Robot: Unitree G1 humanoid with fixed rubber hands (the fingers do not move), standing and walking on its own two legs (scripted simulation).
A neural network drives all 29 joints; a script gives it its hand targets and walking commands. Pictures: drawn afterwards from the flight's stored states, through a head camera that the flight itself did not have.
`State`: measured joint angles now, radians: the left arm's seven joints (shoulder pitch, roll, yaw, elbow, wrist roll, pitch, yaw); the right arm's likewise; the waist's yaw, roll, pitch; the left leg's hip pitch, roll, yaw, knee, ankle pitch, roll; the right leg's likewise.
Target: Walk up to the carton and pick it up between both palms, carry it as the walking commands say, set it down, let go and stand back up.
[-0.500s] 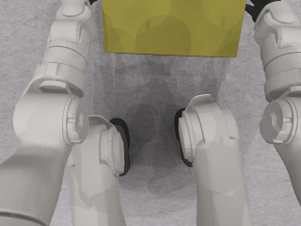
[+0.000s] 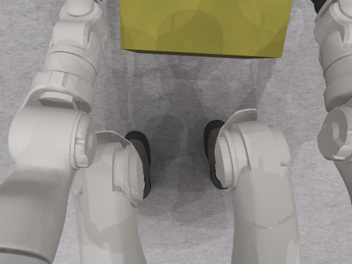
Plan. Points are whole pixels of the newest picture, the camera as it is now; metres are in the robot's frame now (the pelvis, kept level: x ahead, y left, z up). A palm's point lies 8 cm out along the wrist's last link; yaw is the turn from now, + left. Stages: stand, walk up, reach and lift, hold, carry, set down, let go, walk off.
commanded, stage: set down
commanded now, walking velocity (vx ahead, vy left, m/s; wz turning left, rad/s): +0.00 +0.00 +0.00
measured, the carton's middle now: out of the picture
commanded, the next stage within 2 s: let go in 1.62 s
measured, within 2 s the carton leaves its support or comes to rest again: neither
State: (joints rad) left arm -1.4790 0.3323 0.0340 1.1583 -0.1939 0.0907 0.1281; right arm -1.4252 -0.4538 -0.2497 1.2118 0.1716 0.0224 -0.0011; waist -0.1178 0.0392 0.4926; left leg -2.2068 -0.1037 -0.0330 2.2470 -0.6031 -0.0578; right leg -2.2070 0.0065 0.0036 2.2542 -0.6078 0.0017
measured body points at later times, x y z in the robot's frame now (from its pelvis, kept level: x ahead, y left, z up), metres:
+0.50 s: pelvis -0.01 +0.00 +0.02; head +0.37 -0.05 +0.25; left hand +0.58 +0.10 -0.15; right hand +0.51 -0.32 -0.15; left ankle +0.11 +0.12 -0.33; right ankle +0.11 -0.12 -0.33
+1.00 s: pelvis -0.01 -0.01 +0.14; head +0.36 -0.07 +0.37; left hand +0.58 +0.09 -0.01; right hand +0.52 -0.33 +0.00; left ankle +0.11 +0.12 -0.33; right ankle +0.11 -0.12 -0.33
